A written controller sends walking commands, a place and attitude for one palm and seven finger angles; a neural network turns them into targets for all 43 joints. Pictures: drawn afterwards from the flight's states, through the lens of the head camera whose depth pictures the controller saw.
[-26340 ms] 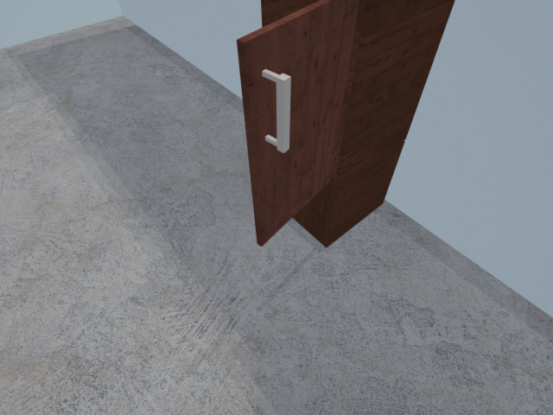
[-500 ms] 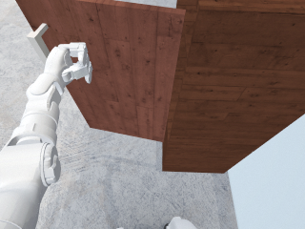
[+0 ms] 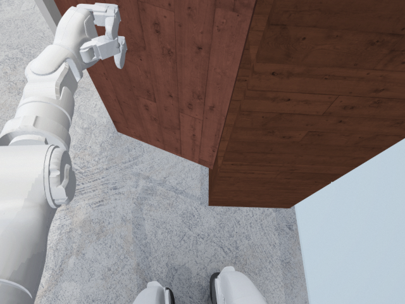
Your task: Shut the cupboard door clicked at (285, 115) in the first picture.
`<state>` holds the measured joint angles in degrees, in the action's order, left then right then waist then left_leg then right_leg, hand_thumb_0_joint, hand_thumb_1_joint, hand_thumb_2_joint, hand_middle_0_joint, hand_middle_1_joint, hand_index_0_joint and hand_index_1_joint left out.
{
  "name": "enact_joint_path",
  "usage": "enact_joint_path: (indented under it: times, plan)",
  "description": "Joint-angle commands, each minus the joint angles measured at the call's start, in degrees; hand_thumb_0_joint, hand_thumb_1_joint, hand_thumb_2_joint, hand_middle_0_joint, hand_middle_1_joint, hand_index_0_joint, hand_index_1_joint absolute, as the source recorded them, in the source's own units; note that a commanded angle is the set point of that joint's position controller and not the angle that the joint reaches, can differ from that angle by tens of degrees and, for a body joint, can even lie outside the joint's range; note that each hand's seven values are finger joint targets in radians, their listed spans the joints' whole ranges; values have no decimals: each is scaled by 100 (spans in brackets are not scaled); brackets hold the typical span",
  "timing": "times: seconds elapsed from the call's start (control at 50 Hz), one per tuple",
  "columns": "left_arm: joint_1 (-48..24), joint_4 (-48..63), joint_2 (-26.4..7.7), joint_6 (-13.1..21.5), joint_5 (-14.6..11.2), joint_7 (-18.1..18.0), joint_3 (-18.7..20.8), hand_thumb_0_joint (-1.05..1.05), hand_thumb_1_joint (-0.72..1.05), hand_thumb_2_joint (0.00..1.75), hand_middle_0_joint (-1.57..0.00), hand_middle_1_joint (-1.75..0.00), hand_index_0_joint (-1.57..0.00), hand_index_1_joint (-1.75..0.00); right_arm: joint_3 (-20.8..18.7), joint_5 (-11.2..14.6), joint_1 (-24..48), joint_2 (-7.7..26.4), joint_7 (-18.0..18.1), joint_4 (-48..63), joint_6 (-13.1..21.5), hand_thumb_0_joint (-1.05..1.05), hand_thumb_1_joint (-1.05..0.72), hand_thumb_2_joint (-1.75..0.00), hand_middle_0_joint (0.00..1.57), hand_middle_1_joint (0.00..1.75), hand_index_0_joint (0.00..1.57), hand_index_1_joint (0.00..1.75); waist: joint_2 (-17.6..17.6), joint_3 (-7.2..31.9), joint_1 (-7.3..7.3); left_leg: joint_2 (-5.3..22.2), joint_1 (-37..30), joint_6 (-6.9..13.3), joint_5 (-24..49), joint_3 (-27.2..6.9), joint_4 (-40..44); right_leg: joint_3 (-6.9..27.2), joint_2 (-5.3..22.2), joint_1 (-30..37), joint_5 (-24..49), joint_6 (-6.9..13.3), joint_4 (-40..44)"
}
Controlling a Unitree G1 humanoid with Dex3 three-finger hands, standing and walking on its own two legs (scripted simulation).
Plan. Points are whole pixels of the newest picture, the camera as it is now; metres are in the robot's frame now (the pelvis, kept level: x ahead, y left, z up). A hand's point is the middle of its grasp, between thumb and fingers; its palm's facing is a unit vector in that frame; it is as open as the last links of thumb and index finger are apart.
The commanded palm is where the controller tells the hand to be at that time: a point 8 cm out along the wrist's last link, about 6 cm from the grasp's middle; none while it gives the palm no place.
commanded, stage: push the door shut along its arc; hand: left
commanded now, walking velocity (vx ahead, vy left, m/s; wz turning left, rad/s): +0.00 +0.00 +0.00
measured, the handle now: (65, 22) +0.61 +0.17 +0.14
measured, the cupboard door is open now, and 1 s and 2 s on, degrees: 69 56 56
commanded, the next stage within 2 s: pull the fist back off the door in 0.10 s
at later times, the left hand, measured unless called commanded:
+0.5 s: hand (142, 35) +0.58 +0.04 +0.13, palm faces +0.03 -1.00 -0.05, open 3.1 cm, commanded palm +0.54 +0.09 +0.15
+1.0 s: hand (136, 74) +0.49 +0.05 +0.13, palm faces -0.01 -1.00 +0.01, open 3.1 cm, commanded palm +0.46 +0.10 +0.15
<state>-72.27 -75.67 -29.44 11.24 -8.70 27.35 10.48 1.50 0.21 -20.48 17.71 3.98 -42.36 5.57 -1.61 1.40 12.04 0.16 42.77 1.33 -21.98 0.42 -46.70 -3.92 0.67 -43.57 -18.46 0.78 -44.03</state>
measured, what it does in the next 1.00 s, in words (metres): stands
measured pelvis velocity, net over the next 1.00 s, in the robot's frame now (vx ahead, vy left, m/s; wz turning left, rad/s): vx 0.02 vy -0.01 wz -0.02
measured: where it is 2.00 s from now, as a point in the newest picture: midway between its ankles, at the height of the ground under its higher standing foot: outside the picture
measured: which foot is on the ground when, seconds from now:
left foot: down 0.00-1.00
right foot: down 0.00-1.00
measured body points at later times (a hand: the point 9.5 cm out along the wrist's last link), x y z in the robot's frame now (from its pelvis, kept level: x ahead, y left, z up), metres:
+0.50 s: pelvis +0.02 +0.00 +0.00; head +0.15 -0.02 +0.43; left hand +0.58 +0.09 +0.13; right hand -0.04 -0.23 -0.12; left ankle +0.00 +0.10 -0.70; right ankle +0.02 -0.11 -0.70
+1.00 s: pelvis +0.02 -0.01 +0.02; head +0.08 -0.02 +0.46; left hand +0.48 +0.11 +0.13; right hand +0.07 -0.28 -0.10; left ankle +0.00 +0.10 -0.70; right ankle +0.02 -0.11 -0.70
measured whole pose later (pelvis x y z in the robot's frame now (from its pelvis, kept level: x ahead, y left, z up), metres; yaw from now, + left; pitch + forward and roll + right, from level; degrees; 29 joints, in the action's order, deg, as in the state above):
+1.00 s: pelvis +0.02 -0.01 +0.02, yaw -1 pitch +11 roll -1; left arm -45.9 -53.1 -7.8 16.5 -5.5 -4.3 8.9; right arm -1.9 0.4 -19.7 15.8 -0.6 -38.1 2.3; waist -2.5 3.1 5.2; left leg 1.2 29.0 0.2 -21.0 1.1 -39.1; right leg -3.1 -0.7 -30.7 -17.6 1.5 -37.5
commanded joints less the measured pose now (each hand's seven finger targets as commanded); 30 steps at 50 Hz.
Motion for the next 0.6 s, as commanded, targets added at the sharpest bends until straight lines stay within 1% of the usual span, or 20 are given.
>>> enact_joint_path:
  times: [0.0,0.06,0.18,0.2,0.22,0.24,0.26,0.3,0.32,0.34,0.36,0.38,0.42,0.44,0.46,0.48,0.5,0.52,0.54,0.58]
  plan:
    - [-3687,1187,-443,314,-49,43,-33,0,90,90,-130,-150,-130,-150,-383,-27,-1209,1034,53,40,79,0,-90,-90,20,30,20,30,-468,2888,579,6,-2401,86,1889,-432,181,132,-260,185,1344,59,400]
    - [-4025,1281,-356,334,-19,20,-100,0,90,90,-130,-150,-130,-150,-402,-53,-1316,1041,46,-27,76,0,-90,-90,20,30,20,30,-706,3083,642,19,-2655,70,2142,-478,112,80,-293,-42,1381,75,311]
    - [-4247,1107,-342,268,88,13,-104,0,90,90,-130,-150,-130,-150,-427,-114,-1460,1040,-1,-93,-9,0,-90,-90,20,30,20,30,-677,3346,693,-16,-2687,68,2483,-506,-54,38,-337,-89,1638,101,184]
    - [-4282,1159,-753,102,-340,-1198,1367,0,90,90,-130,-150,-130,-150,-318,-110,-1738,802,-107,125,49,0,-90,-90,20,30,20,30,-943,3600,341,87,-2175,-51,2474,-602,-2,130,-285,414,1692,45,300]
    - [-3856,979,-370,-3,-151,-1781,1025,0,90,90,-130,-150,-130,-150,-309,-163,-1769,772,-260,164,61,0,-90,-90,20,30,20,30,-861,3622,348,80,-2085,-97,2545,-599,87,108,-286,554,1783,-1,257]
    - [-3508,944,-217,-7,-121,-2112,1010,0,90,90,-130,-150,-130,-150,-341,-182,-1815,757,-351,196,51,0,-90,-90,20,30,20,30,-706,3575,292,102,-2122,-133,2762,-656,134,41,-299,568,1810,-10,228]
    - [-3330,1041,34,31,-64,-2467,1053,0,90,90,-130,-150,-130,-150,-383,-276,-1890,749,-442,211,24,0,-90,-90,20,30,20,30,-351,3587,346,135,-2099,-133,3024,-610,74,5,-301,605,2043,-54,211]
    - [-2997,1615,89,298,296,-3224,1129,0,90,90,-130,-150,-130,-150,-430,-429,-1998,707,-649,330,-43,0,-90,-90,20,30,20,30,-458,3840,150,92,-2098,-142,3395,-451,18,26,-305,916,2458,-53,188]
    - [-2892,1836,179,497,582,-3562,1029,0,90,90,-130,-150,-130,-150,-436,-495,-2008,661,-746,368,-55,0,-90,-90,20,30,20,30,-587,3831,85,72,-2092,-137,3422,-375,-27,41,-308,879,2515,-49,183]
    - [-2750,1874,48,687,875,-3801,1054,0,90,90,-130,-150,-130,-150,-444,-545,-2072,660,-798,380,-73,0,-90,-90,20,30,20,30,-513,3825,63,72,-2061,-145,3540,-382,-52,19,-310,950,2592,-31,94]
    - [-2557,1845,49,800,1130,-3887,938,0,90,90,-130,-150,-130,-150,-464,-549,-2072,651,-862,371,-123,0,-90,-90,20,30,20,30,-562,3690,49,84,-2050,-140,3504,-329,-23,46,-314,893,2579,-36,108]
    - [-2543,1880,38,873,1293,-3900,847,0,90,90,-130,-150,-130,-150,-490,-553,-2118,659,-892,376,-194,0,-90,-90,20,30,20,30,-363,3657,75,79,-2025,-118,3403,-307,40,54,-316,1059,2608,-28,132]
    - [-2467,2035,158,921,1365,-3751,634,0,90,90,-130,-150,-130,-150,-546,-479,-2028,657,-899,462,-282,0,-90,-90,20,30,20,30,-439,3715,25,43,-2160,-85,3268,-218,158,129,-318,1344,2716,-6,258]
    - [-2549,2124,183,908,1272,-3634,594,0,90,90,-130,-150,-130,-150,-556,-441,-2015,671,-859,494,-311,0,-90,-90,20,30,20,30,-409,3732,61,28,-2241,-68,3297,-205,215,142,-320,1509,2839,-4,320]
    - [-2484,2108,49,859,1177,-3519,727,0,90,90,-130,-150,-130,-150,-573,-377,-1946,669,-823,503,-355,0,-90,-90,20,30,20,30,-391,3778,-26,27,-2258,-73,3174,-176,282,170,-332,1661,2856,-2,353]
    - [-2517,2049,145,789,1011,-3418,707,0,90,90,-130,-150,-130,-150,-567,-338,-1869,655,-781,516,-386,0,-90,-90,20,30,20,30,-158,3660,9,-2,-2158,-41,2943,-109,367,185,-343,1862,2922,-19,449]
    - [-2477,2095,-80,752,865,-3353,954,0,90,90,-130,-150,-130,-150,-568,-305,-1833,667,-725,537,-400,0,-90,-90,20,30,20,30,-59,3678,-66,-14,-2074,-29,2830,-71,445,210,-342,2119,3009,-19,489]
    - [-2377,2126,-40,731,752,-3295,975,0,90,90,-130,-150,-130,-150,-552,-274,-1762,631,-689,576,-403,0,-90,-90,20,30,20,30,82,3615,-114,-41,-1959,-16,2658,-15,536,224,-349,2339,3053,-26,537]
    - [-2240,2263,-119,764,640,-3271,1102,0,90,90,-130,-150,-130,-150,-541,-236,-1710,617,-639,618,-389,0,-90,-90,20,30,20,30,-4,3586,-193,-50,-1948,-9,2622,36,589,237,-343,2485,3095,-23,573]
    - [-2031,2339,-144,904,614,-3282,1159,0,90,90,-130,-150,-130,-150,-493,-232,-1587,546,-609,620,-344,0,-90,-90,20,30,20,30,78,3310,-267,-77,-1792,15,2473,90,658,269,-332,2613,3144,-25,611]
